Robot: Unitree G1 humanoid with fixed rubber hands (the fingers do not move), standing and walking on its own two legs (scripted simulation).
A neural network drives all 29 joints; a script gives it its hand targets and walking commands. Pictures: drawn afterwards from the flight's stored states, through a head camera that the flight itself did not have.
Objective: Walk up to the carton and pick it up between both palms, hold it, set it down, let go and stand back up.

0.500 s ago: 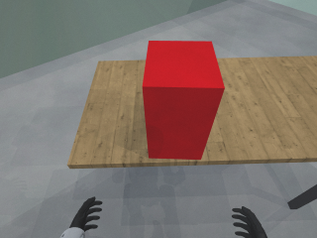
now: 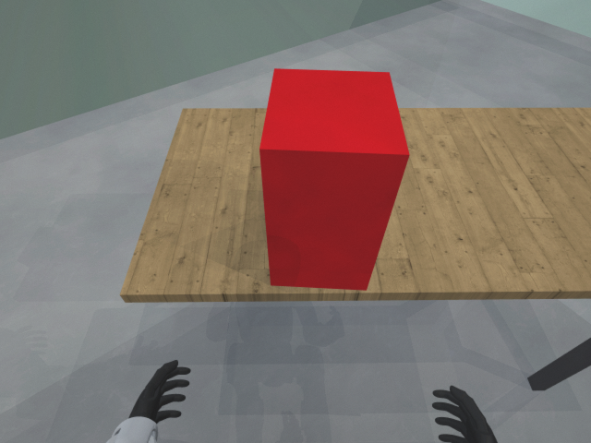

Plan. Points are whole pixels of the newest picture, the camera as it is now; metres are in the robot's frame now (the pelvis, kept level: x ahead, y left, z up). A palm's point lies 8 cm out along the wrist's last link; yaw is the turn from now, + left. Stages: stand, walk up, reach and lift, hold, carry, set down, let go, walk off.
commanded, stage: stand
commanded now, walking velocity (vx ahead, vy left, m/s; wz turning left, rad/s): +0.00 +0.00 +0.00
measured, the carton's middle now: (324, 189) +0.47 -0.01 +0.08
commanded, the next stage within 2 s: none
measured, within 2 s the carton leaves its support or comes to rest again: neither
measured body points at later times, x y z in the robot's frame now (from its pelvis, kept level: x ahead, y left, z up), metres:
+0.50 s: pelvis +0.00 +0.01 -0.01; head +0.00 +0.01 +0.44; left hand +0.01 +0.25 -0.15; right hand +0.10 -0.22 -0.14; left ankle +0.01 +0.12 -0.74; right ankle +0.02 -0.08 -0.74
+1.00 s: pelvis +0.01 +0.00 +0.00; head +0.00 +0.00 +0.45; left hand -0.04 +0.22 -0.16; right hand +0.05 -0.21 -0.15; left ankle +0.01 +0.12 -0.74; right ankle +0.02 -0.08 -0.74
